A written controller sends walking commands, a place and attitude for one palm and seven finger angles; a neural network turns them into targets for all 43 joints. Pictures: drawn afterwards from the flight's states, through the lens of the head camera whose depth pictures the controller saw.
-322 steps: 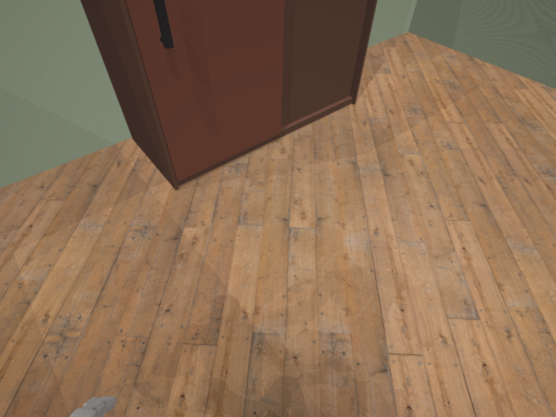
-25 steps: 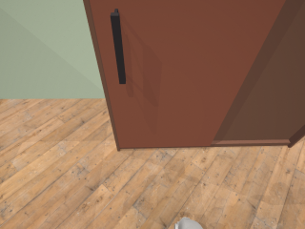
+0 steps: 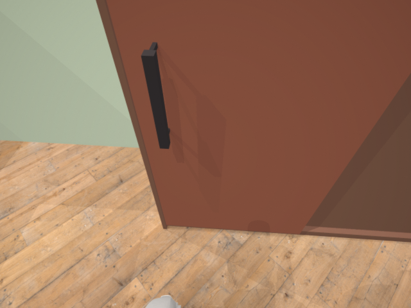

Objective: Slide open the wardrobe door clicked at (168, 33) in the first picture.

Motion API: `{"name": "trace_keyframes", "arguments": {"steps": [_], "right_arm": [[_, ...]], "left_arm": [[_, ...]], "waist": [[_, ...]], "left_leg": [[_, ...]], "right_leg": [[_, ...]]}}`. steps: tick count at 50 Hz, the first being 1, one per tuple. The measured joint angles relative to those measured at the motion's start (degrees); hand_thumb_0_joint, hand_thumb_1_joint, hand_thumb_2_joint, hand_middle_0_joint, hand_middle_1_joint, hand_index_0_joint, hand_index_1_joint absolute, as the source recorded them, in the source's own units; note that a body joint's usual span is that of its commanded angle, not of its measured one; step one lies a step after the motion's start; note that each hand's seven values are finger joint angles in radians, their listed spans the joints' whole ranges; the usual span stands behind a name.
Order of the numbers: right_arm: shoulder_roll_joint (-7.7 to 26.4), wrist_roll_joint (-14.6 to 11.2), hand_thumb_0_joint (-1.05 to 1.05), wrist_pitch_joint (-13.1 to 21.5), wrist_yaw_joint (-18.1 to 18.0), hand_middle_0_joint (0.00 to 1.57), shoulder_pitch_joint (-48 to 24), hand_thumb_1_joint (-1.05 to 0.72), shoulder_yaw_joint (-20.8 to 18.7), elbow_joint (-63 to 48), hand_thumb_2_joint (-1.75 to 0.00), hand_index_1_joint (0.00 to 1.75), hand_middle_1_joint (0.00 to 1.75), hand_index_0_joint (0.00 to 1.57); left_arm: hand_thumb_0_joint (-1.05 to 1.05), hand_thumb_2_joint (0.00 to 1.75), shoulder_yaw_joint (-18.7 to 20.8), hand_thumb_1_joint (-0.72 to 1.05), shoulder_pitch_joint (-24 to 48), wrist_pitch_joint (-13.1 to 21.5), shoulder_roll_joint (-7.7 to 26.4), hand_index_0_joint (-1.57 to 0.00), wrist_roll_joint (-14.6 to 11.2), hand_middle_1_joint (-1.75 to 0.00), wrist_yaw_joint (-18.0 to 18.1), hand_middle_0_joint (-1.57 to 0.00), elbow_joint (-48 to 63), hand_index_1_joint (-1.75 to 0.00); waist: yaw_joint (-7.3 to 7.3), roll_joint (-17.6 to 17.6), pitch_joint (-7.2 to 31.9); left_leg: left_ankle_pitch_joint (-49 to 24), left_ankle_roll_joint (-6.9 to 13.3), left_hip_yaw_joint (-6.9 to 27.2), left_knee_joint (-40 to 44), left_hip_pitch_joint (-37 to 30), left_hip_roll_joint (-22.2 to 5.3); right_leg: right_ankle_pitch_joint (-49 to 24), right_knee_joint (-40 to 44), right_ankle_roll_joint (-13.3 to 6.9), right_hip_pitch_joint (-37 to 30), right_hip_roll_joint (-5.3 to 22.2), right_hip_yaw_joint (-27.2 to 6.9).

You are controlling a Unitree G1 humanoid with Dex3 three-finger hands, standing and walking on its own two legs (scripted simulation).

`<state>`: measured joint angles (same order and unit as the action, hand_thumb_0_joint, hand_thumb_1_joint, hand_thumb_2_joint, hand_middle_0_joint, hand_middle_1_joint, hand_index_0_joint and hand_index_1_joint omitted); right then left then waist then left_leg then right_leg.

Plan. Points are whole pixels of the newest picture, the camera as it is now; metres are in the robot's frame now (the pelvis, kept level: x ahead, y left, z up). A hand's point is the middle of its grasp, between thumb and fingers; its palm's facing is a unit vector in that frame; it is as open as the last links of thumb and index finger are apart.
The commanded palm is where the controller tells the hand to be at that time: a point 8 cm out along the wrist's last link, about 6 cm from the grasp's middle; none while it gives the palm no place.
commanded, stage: take the last steps up to it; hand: left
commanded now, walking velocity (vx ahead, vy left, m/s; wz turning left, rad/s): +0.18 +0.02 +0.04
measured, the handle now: (160, 101) +0.57 +0.17 +0.08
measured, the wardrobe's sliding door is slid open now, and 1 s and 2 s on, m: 0.00 0.00 0.00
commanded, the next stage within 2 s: come to a stop and stand still in 0.06 s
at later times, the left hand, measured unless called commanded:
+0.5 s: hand out of the picture +0.13 +0.19 -0.18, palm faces +0.02 -0.97 -0.25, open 7.3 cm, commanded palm none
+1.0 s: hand out of the picture +0.04 +0.21 -0.18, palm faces +0.06 -0.97 -0.21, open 7.4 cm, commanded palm none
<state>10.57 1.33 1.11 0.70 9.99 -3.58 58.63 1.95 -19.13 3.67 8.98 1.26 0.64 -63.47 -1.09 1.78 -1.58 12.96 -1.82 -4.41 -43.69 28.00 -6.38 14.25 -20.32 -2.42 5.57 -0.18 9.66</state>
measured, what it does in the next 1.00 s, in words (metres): steps on the spot: left foot, then right foot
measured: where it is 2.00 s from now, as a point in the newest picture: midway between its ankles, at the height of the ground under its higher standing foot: outside the picture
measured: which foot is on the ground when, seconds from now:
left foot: up 0.00-0.10, down 0.12-0.52, up 0.54-0.94, down 0.96-1.00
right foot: down 0.00-0.12, up 0.14-0.48, down 0.50-0.96, up 0.98-1.00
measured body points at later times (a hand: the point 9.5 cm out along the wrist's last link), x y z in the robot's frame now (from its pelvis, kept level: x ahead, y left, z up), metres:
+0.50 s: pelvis +0.08 +0.00 -0.01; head +0.10 -0.01 +0.44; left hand +0.13 +0.24 -0.16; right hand +0.13 -0.23 -0.17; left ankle +0.11 +0.13 -0.74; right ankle +0.11 -0.11 -0.74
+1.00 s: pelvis +0.01 +0.02 -0.01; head +0.02 +0.03 +0.44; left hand +0.04 +0.26 -0.16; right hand +0.03 -0.22 -0.16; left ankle -0.03 +0.14 -0.75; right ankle +0.10 -0.11 -0.73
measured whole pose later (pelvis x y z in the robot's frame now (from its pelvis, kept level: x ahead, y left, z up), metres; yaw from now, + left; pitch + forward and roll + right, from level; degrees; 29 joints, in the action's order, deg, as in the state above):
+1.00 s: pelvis +0.01 +0.02 -0.01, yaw -1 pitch +0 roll +0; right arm 10.3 1.4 -0.6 -0.8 16.3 -2.8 60.0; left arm 3.0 -14.0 -2.8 10.7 1.0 1.2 -60.2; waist -0.7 -0.7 -0.7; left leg 17.8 -0.3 -2.6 -25.5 7.8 -1.4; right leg 14.8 -31.0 0.8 22.4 3.0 4.1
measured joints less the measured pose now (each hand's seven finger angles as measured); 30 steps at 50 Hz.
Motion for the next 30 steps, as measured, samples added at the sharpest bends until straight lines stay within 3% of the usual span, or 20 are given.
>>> {"name": "trace_keyframes", "arguments": {"steps": [5, 8, 10, 12, 17, 22, 24, 25, 27, 30], "right_arm": [[-0.72, -0.10, 0.01, 1.06, 0.14, 0.19, -2.55, -0.91, 0.99, -0.60, -0.90, 0.30, 0.30, 0.19], [-1.90, 0.13, 0.01, 2.30, -0.40, 0.20, -3.34, -0.91, 1.71, -0.91, -0.90, 0.30, 0.30, 0.19], [-2.65, -0.01, 0.00, 2.34, -0.98, 0.20, -2.95, -0.91, 2.24, -0.91, -0.90, 0.30, 0.30, 0.19], [-3.33, -0.58, 0.00, 2.26, -1.98, 0.20, -2.28, -0.91, 2.25, -0.60, -0.90, 0.30, 0.30, 0.20], [-2.26, -0.79, -0.02, 1.04, -3.29, 0.20, -2.20, -0.95, 2.00, 0.48, -0.90, 0.30, 0.30, 0.20], [-1.63, -0.37, -0.01, -1.35, -3.17, 0.20, -1.37, -0.93, 1.03, 1.38, -0.90, 0.30, 0.30, 0.20], [-1.30, -0.29, -0.01, -2.03, -3.00, 0.20, -0.75, -0.92, 0.60, 1.51, -0.90, 0.30, 0.30, 0.20], [-1.20, -0.33, -0.01, -2.28, -2.86, 0.20, -0.31, -0.92, 0.40, 1.53, -0.90, 0.30, 0.30, 0.20], [-0.36, -0.66, 0.00, -2.99, -2.55, 0.20, -0.04, -0.92, -0.13, 1.60, -0.90, 0.30, 0.30, 0.20], [0.69, -0.76, 0.00, -4.40, -2.46, 0.20, 0.66, -0.91, -0.73, 1.58, -0.90, 0.30, 0.30, 0.20]], "left_arm": [[0.00, 0.90, -0.26, 0.91, -3.58, -0.56, -0.80, -0.20, -0.10, -0.30, -0.03, -0.20, -1.79, -0.30], [0.00, 0.90, -0.47, 0.91, -3.94, -1.74, -0.79, -0.20, -0.49, -0.30, 0.04, -0.20, -2.74, -0.30], [0.00, 0.90, -0.60, 0.91, -3.26, -2.52, -0.93, -0.20, -0.32, -0.30, 0.18, -0.20, -2.93, -0.30], [0.00, 0.90, -0.64, 0.91, -1.89, -2.96, -1.01, -0.20, -0.38, -0.30, 0.37, -0.20, -2.74, -0.30], [0.00, 0.90, -0.62, 0.91, 2.56, -4.09, -0.74, -0.20, -0.59, -0.29, 1.06, -0.20, -0.13, -0.30], [0.00, 0.90, 0.21, 0.91, 6.20, -5.42, 0.54, -0.20, -0.03, -0.29, 1.18, -0.20, 3.26, -0.30], [0.00, 0.90, 0.53, 0.91, 6.93, -5.28, 1.11, -0.20, 0.05, -0.29, 1.13, -0.20, 4.45, -0.30], [0.00, 0.90, 0.62, 0.91, 7.00, -4.95, 1.51, -0.20, 0.13, -0.29, 1.11, -0.20, 5.03, -0.30], [0.00, 0.90, 0.51, 0.91, 7.62, -4.32, 1.32, -0.20, 0.32, -0.29, 1.24, -0.20, 5.31, -0.30], [0.00, 0.90, -0.07, 0.91, 8.47, -4.12, 0.56, -0.20, 0.26, -0.29, 1.17, -0.20, 5.74, -0.30]], "waist": [[-2.11, -1.14, -0.45], [-2.44, -3.25, -1.59], [-2.34, -3.59, -1.94], [-1.71, -3.66, -2.11], [-0.26, -3.78, -2.72], [0.61, -2.91, -3.18], [0.83, -2.35, -3.27], [0.87, -2.39, -3.14], [1.24, -0.75, -3.45], [1.76, 0.58, -3.50]], "left_leg": [[-2.18, 0.88, -1.61, 11.94, -7.24, 2.10], [-1.40, 4.25, -3.19, 11.24, -9.01, 3.84], [0.12, 4.66, -4.11, 11.97, -10.74, 4.20], [-0.53, 4.22, -4.47, 14.60, -12.72, 4.73], [-1.99, 4.39, -4.60, 18.48, -15.18, 5.58], [-0.74, 3.05, -4.27, 16.29, -14.66, 4.21], [0.11, 2.19, -4.16, 14.39, -13.88, 3.51], [0.76, 1.66, -4.23, 12.98, -13.23, 3.38], [5.04, 0.89, -2.92, 8.86, -11.41, 2.54], [14.26, 0.53, 1.02, -2.71, -7.71, 4.60]], "right_leg": [[5.37, -4.41, 2.15, -1.59, 1.30, 0.13], [12.84, -20.65, 2.45, 3.96, 3.41, -2.33], [15.07, -32.16, 2.52, 9.22, 3.56, -3.86], [13.46, -35.68, 3.27, 12.84, 4.02, -4.61], [8.74, -26.54, 4.87, 15.50, 4.89, -6.24], [7.13, -21.33, 4.40, 14.67, 4.13, -5.88], [3.32, -17.31, 4.10, 12.79, 3.79, -5.58], [0.20, -14.21, 3.63, 11.40, 3.78, -5.67], [0.92, -14.47, 1.38, 11.59, 2.66, -5.12], [0.89, -13.68, -0.02, 11.48, 2.63, -4.33]]}}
